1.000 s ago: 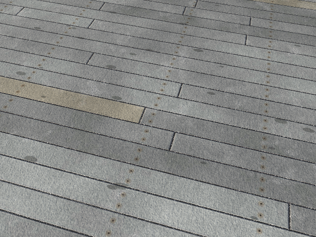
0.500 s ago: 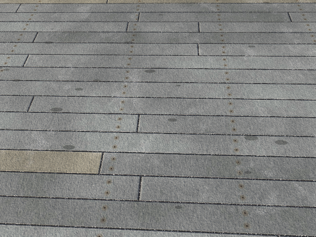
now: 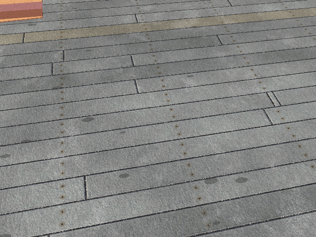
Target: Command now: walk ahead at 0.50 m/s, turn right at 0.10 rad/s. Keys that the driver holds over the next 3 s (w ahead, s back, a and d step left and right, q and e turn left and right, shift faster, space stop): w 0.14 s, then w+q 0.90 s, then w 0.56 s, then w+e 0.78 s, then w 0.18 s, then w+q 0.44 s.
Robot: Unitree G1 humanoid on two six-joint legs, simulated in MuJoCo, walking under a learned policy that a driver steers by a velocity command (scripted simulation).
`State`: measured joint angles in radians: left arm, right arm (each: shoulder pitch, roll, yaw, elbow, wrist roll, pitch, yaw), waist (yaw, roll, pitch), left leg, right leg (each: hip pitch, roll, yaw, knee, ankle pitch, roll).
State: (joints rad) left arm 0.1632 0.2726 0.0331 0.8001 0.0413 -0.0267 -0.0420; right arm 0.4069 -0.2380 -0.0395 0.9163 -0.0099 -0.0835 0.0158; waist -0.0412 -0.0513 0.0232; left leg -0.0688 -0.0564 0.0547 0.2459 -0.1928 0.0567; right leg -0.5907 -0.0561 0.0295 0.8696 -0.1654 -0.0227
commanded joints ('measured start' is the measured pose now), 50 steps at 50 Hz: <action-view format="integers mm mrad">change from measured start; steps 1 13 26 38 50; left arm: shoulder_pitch -114 162 196 267 -36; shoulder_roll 17 135 54 32 52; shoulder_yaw -13 38 23 22 21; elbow -86 1 90 49 -77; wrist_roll -7 -13 -25 -33 4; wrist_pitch -15 -36 -86 -41 -1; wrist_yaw -7 44 55 55 28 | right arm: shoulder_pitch -2 7 -276 19 -51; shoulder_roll -134 -135 -29 -277 -181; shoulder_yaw -26 -30 -15 -100 -67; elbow -37 -39 -117 -79 -83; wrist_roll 3 4 -18 -47 9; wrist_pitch -15 20 73 59 28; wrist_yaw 0 -15 41 1 -10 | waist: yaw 4 108 51 -68 25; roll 141 -35 -9 243 89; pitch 39 -108 69 -257 17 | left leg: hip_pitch -51 -580 -608 348 -89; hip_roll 223 90 146 314 156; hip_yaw -123 -118 -30 -461 -320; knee -120 953 605 223 -49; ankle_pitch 281 -223 187 -75 292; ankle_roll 125 33 -24 335 213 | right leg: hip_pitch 29 694 523 93 -54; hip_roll -6 -324 -164 -40 -57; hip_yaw -65 412 -158 -289 -30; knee -165 -626 -745 451 56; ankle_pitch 98 -207 281 -90 11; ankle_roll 13 -207 -113 9 90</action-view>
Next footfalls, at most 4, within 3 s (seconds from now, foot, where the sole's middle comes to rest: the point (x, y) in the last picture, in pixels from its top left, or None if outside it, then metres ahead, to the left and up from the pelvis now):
0.20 right None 0.25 -0.12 -0.78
0.74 left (131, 234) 0.51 0.09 -0.78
1.26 right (136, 161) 0.86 0.07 -0.78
1.78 left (75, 142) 0.98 0.39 -0.78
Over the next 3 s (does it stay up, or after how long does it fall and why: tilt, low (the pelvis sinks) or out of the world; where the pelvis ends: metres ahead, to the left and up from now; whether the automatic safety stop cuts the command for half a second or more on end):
stays up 1.50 0.43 -0.02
